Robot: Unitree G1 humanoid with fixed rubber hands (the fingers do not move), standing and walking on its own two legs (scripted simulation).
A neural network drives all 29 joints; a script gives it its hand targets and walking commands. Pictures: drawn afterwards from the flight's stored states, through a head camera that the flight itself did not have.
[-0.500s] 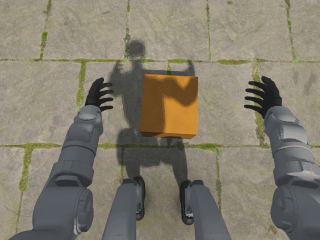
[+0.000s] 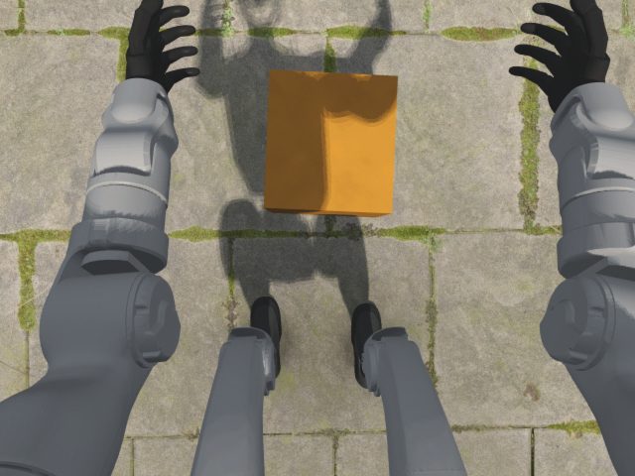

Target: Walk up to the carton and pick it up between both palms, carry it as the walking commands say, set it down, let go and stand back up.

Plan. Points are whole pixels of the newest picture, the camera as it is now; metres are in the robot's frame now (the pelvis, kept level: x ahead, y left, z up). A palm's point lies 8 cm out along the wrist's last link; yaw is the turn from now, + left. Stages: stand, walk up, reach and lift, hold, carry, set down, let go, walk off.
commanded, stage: reach and lift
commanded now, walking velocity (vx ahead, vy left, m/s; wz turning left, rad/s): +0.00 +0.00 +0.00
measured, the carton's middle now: (328, 151) +0.55 -0.03 -0.57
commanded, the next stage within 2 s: none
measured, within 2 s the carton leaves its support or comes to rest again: neither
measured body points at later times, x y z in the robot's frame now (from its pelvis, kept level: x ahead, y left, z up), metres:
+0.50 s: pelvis -0.03 +0.00 -0.11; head +0.33 +0.00 +0.16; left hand +0.54 +0.19 -0.25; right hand +0.53 -0.25 -0.23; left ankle +0.07 +0.13 -0.62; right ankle +0.05 -0.12 -0.62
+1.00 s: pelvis -0.07 +0.00 -0.24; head +0.30 -0.01 +0.00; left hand +0.53 +0.17 -0.39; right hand +0.51 -0.25 -0.37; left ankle +0.07 +0.13 -0.62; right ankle +0.05 -0.12 -0.62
